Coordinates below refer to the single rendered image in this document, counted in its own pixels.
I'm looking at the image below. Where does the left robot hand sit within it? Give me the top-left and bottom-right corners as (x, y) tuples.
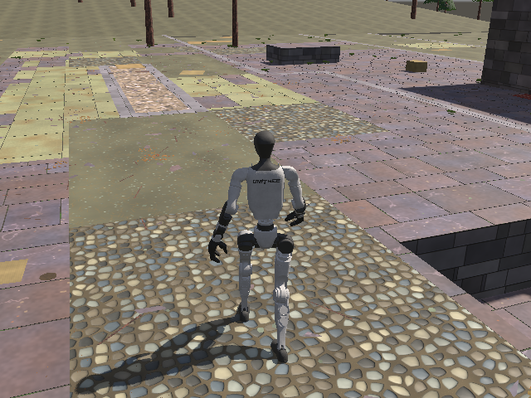
(208, 239), (227, 263)

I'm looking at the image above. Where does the right robot foot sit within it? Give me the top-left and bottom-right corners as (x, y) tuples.
(271, 339), (288, 362)

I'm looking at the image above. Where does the right robot hand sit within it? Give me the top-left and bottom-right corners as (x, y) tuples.
(285, 211), (304, 226)

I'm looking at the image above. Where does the left robot forearm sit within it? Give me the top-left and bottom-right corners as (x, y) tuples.
(212, 201), (232, 242)

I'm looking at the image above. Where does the left robot shin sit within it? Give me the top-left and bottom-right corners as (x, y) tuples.
(239, 263), (251, 311)

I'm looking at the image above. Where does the robot left upper arm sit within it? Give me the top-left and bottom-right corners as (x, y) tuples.
(225, 167), (248, 215)

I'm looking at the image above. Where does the right robot forearm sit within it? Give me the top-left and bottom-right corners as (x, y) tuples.
(295, 198), (306, 218)

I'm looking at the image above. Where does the robot right upper arm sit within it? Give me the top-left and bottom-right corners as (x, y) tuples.
(282, 166), (304, 210)

